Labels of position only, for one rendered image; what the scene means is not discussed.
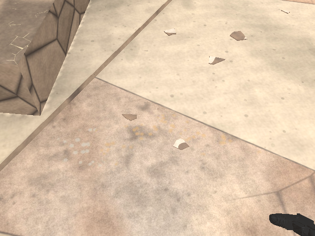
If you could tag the robot right hand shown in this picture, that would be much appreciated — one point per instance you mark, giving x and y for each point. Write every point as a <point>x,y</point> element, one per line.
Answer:
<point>299,223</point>

